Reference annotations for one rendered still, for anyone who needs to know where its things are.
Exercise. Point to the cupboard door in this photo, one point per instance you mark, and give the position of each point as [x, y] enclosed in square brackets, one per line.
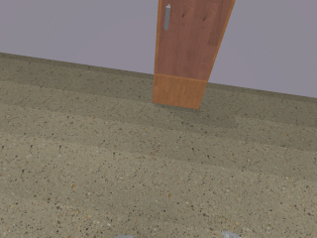
[188, 46]

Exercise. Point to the handle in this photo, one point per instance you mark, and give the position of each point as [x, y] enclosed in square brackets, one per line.
[166, 18]

